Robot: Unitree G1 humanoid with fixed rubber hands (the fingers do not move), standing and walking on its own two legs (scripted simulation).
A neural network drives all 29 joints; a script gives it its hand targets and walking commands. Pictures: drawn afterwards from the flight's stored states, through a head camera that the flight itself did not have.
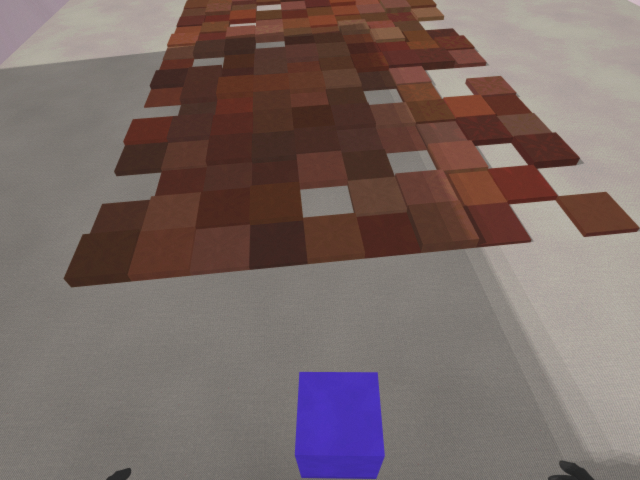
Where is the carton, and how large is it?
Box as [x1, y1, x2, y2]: [295, 372, 384, 478]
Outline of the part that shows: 299,372 295,457 301,477 375,478 384,456 377,372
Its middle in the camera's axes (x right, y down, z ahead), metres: +0.05 +0.52 +1.06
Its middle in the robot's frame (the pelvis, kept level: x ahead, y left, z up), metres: +0.38 -0.01 -0.66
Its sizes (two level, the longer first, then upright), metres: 0.210 0.200 0.250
